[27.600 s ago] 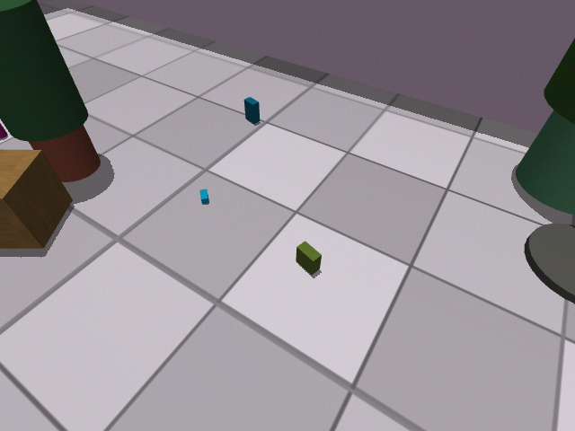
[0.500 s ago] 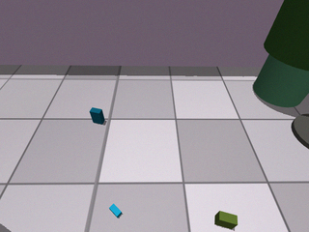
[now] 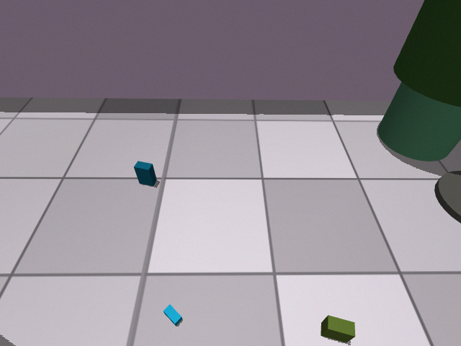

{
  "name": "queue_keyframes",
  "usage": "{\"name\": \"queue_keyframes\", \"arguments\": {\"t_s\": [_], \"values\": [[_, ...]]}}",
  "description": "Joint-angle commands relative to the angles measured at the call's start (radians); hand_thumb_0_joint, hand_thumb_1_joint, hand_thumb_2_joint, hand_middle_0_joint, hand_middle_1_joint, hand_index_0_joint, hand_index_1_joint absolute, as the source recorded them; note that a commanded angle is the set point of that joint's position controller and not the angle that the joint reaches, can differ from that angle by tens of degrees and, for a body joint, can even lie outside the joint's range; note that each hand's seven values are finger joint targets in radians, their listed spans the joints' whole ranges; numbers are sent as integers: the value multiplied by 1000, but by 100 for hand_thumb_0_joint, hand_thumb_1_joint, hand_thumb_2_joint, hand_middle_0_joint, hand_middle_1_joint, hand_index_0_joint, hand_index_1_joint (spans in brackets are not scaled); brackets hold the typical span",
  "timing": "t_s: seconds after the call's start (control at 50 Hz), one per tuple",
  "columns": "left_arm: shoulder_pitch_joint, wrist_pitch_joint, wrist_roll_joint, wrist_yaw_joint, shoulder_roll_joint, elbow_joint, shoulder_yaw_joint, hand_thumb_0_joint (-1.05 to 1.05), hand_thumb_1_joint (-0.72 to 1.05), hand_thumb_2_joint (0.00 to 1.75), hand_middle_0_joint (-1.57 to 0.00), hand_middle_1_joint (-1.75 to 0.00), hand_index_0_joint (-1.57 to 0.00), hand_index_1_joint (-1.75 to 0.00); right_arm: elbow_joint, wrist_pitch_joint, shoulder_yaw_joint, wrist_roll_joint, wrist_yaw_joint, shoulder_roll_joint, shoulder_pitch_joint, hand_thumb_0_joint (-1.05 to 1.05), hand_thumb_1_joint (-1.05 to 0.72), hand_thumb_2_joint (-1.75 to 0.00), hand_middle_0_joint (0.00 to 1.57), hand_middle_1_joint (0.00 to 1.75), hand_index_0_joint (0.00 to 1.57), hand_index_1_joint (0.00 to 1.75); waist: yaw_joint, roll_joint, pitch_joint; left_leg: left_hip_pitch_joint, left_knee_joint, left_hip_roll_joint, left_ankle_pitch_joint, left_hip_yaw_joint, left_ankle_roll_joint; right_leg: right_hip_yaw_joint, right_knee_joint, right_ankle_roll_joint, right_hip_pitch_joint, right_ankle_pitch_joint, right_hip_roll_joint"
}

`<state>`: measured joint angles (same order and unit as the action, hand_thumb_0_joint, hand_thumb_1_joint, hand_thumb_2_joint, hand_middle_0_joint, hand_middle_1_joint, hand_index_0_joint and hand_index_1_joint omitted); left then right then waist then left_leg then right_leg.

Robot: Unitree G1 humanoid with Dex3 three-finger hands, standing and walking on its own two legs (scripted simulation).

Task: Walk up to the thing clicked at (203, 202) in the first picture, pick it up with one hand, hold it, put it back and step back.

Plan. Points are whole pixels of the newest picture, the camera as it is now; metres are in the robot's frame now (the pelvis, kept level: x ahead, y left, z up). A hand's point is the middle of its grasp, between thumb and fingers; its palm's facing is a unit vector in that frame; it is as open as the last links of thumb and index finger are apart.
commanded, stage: stand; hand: left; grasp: from above
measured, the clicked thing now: (172, 315) +0.41 +0.23 -0.77
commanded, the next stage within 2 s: rise first in 1.12 s
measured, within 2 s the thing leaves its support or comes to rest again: neither
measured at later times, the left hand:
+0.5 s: hand out of the picture +0.07 +0.25 -0.16, palm faces -0.03 -0.94 -0.34, open 7.4 cm
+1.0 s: hand out of the picture +0.07 +0.25 -0.16, palm faces -0.03 -0.94 -0.34, open 7.4 cm
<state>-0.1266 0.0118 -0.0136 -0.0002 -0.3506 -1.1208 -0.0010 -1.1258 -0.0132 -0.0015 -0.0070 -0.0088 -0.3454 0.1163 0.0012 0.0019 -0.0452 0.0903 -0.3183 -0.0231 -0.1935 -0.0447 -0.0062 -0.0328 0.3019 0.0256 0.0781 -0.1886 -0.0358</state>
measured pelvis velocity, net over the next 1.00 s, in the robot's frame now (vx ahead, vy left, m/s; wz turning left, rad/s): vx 0.00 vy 0.00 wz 0.00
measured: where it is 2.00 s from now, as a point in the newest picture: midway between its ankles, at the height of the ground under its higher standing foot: outside the picture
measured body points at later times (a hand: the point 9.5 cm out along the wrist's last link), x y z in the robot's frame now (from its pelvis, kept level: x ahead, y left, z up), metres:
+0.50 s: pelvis +0.00 +0.00 +0.00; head +0.01 +0.00 +0.45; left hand +0.07 +0.30 -0.13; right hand +0.07 -0.30 -0.13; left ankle -0.01 +0.12 -0.75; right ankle -0.02 -0.13 -0.75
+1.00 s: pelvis +0.00 +0.00 +0.00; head +0.00 +0.00 +0.45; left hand +0.07 +0.30 -0.13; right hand +0.07 -0.30 -0.13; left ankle -0.01 +0.12 -0.75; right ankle -0.02 -0.13 -0.75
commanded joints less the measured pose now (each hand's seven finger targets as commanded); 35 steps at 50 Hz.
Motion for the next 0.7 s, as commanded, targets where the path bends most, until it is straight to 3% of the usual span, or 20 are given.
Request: {"name": "queue_keyframes", "arguments": {"t_s": [0.0,0.26,0.68], "values": [[28,15,3,-9,-212,50,41,0,90,90,-20,-30,-20,-30,57,-19,-34,-3,18,-212,-32,0,-90,-90,20,30,20,30,0,-4,45,-7,58,-119,183,106,19,76,-39,-38,18,144,-108],[26,18,-1,-11,-210,54,40,0,90,90,-20,-30,-20,-30,61,-18,-36,-2,18,-217,-38,0,-90,-90,20,30,20,30,-1,-13,67,-15,42,-119,204,102,27,79,-46,-38,1,190,-116],[25,19,-1,-11,-214,53,40,0,90,90,-20,-30,-20,-30,59,-15,-39,-3,17,-219,-45,0,-90,-90,20,30,20,30,-2,0,63,-18,42,-122,175,105,27,79,-44,-40,10,160,-114]]}}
